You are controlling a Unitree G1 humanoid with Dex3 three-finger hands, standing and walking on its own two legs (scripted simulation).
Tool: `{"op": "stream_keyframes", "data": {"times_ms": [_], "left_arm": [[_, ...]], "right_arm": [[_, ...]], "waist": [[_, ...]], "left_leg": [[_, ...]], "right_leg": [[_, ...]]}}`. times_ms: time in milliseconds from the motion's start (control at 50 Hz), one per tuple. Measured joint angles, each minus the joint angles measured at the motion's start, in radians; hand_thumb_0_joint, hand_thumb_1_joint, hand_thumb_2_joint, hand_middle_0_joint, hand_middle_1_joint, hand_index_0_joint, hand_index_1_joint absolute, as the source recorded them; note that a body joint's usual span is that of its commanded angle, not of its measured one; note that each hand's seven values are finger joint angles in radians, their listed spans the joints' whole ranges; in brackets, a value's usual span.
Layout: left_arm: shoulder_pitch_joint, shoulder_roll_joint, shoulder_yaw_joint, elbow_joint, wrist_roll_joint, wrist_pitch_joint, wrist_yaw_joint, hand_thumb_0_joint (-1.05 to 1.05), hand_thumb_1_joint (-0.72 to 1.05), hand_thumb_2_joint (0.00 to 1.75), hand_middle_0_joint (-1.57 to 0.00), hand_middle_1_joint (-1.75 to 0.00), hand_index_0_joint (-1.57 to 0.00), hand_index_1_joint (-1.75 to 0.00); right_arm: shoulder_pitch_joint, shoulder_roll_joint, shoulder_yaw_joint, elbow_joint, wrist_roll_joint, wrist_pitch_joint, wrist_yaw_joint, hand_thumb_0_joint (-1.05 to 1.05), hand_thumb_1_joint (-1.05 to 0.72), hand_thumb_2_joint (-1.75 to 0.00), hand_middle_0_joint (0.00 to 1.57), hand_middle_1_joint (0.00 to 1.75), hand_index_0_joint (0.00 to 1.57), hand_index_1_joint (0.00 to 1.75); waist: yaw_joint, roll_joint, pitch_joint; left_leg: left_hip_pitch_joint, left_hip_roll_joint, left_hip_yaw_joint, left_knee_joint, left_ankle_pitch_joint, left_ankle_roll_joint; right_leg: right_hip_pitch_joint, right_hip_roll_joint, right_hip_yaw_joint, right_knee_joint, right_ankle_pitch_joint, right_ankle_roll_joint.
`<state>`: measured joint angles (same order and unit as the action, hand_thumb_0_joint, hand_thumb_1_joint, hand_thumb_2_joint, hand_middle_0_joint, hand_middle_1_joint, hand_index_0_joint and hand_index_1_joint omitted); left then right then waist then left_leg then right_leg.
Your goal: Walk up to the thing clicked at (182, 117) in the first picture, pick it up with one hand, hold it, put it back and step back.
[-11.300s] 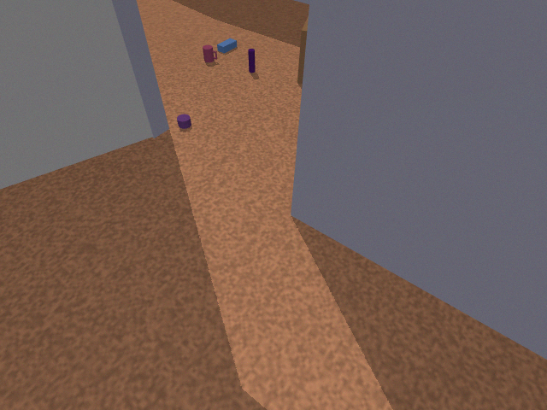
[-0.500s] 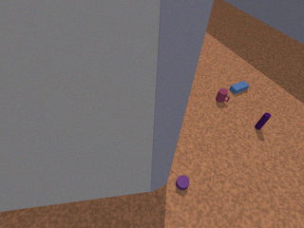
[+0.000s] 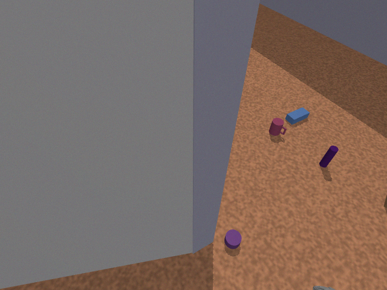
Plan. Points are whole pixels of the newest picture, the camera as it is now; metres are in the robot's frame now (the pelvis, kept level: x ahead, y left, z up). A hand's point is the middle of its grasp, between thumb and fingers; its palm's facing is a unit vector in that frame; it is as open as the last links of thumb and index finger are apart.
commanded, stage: stand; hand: right
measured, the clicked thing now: (232, 239) +0.49 -0.20 -0.75
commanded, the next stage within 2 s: none
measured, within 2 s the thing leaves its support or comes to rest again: neither
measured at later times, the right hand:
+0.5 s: hand out of the picture +0.10 -0.25 -0.15, palm faces -0.03 +0.94 -0.34, open 7.4 cm
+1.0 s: hand out of the picture +0.11 -0.25 -0.15, palm faces -0.04 +0.94 -0.34, open 7.4 cm
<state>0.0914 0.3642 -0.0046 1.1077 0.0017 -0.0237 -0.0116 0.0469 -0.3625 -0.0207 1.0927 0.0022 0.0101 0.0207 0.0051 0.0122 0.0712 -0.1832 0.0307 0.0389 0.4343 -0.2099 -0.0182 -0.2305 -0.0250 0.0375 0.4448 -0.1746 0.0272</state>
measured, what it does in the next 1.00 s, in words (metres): stands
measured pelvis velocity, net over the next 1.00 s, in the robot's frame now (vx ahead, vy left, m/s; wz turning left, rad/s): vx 0.03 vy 0.00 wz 0.02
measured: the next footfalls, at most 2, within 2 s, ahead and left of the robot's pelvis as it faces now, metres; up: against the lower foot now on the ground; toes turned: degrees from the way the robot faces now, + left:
none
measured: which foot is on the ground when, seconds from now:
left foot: down 0.00-1.00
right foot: down 0.00-1.00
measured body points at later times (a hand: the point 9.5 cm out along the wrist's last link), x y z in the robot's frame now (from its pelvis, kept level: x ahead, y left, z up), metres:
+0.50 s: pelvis +0.02 +0.00 +0.01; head +0.04 +0.00 +0.46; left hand +0.11 +0.30 -0.13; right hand +0.11 -0.30 -0.13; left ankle +0.02 +0.13 -0.74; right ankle +0.04 -0.14 -0.74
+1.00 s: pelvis +0.03 +0.00 +0.01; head +0.04 +0.00 +0.46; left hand +0.10 +0.30 -0.13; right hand +0.12 -0.30 -0.12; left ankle +0.02 +0.13 -0.74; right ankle +0.04 -0.14 -0.74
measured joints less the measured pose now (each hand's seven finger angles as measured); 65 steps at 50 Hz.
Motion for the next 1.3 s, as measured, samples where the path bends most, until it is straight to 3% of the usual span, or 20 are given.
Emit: {"op": "stream_keyframes", "data": {"times_ms": [280, 1300], "left_arm": [[-0.004, -0.017, 0.001, 0.025, 0.009, 0.013, -0.008, 0.01, 0.9, 0.9, -0.2, -0.3, -0.2, -0.3], [-0.003, -0.015, 0.002, 0.047, 0.004, 0.021, -0.002, 0.01, 0.9, 0.9, -0.2, -0.3, -0.2, -0.3]], "right_arm": [[0.054, 0.001, 0.013, 0.063, -0.006, -0.019, -0.004, 0.0, -0.9, -0.9, 0.2, 0.3, 0.2, 0.3], [0.062, 0.01, 0.02, 0.044, -0.006, -0.019, -0.015, 0.0, -0.9, -0.9, 0.2, 0.3, 0.2, 0.3]], "waist": [[-0.008, -0.014, -0.014], [-0.001, -0.014, -0.019]], "left_leg": [[0.041, 0.002, -0.012, -0.069, 0.018, -0.006], [0.085, -0.006, -0.017, -0.109, 0.013, 0.001]], "right_leg": [[0.048, 0.001, -0.015, -0.073, 0.015, -0.002], [0.099, -0.007, -0.022, -0.119, 0.011, 0.006]]}}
